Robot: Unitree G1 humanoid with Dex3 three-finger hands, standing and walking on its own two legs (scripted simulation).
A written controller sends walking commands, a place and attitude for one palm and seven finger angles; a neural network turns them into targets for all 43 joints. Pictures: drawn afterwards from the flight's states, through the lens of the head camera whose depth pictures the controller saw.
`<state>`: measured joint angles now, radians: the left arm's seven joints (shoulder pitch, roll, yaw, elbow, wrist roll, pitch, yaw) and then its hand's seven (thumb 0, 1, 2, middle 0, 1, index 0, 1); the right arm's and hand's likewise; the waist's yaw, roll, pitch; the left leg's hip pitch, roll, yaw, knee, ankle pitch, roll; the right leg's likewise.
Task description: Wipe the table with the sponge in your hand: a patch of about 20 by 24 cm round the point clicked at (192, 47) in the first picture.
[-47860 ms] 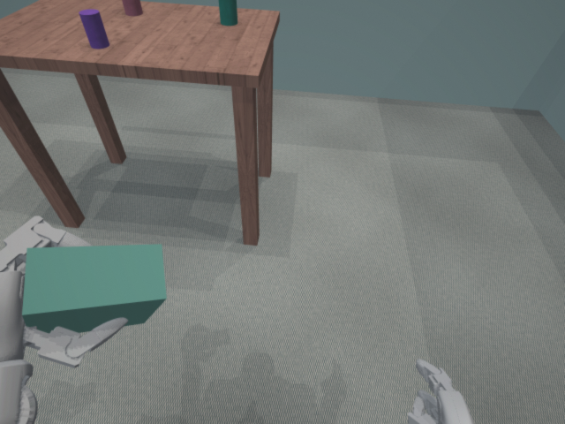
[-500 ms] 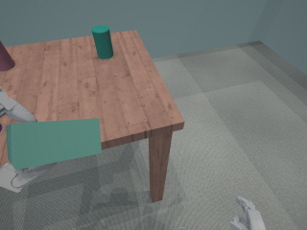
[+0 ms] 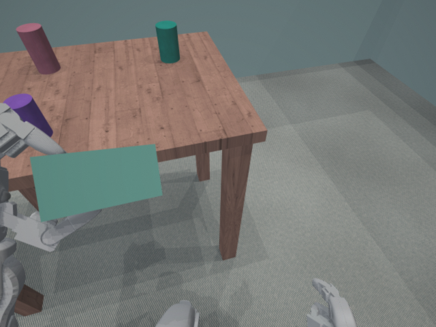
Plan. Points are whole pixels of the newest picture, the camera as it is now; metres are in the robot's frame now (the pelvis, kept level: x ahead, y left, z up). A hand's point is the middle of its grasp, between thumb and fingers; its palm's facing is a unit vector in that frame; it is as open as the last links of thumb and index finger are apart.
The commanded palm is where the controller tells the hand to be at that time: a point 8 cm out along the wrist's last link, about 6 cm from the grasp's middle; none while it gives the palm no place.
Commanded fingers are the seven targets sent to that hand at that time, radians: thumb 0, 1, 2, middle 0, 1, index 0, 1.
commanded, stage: stop stepping back and stand still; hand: left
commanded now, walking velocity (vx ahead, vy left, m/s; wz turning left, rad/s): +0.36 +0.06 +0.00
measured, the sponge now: (111, 174) +0.25 +0.16 +0.22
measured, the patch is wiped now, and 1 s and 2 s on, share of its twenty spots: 1.00 1.00 1.00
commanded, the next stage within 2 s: stand and wait in 1.90 s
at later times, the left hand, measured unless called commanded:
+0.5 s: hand out of the picture +0.12 +0.22 +0.27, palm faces +0.54 -0.78 -0.31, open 9.9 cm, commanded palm +0.07 +0.27 +0.28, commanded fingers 0.00 0.10 1.30 -1.20 -1.60 -1.20 -1.60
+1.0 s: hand (29, 240) +0.14 +0.18 +0.27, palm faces +0.46 -0.77 -0.44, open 9.9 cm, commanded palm +0.08 +0.24 +0.28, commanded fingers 0.00 0.10 1.30 -1.20 -1.60 -1.20 -1.60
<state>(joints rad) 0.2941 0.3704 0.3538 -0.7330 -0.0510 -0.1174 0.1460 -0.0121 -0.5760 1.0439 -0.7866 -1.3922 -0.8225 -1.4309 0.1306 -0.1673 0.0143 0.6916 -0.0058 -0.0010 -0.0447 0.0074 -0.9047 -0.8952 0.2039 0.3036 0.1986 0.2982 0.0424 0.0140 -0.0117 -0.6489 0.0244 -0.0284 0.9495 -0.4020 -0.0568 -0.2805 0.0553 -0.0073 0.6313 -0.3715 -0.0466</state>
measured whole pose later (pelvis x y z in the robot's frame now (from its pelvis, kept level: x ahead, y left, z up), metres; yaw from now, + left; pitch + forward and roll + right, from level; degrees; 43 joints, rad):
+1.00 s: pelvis -0.08 -0.04 +0.02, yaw +0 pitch -1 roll +4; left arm 0.36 0.43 0.44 -0.65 -0.05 -0.19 0.15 -0.01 -0.58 1.05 -0.79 -1.39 -0.83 -1.43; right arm 0.20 -0.21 0.00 0.64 0.01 -0.06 -0.04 0.01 -0.91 -0.90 0.20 0.30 0.20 0.30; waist 0.01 -0.01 0.05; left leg -0.37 0.00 0.04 0.78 -0.34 0.00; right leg -0.24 0.03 -0.03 0.53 -0.27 -0.11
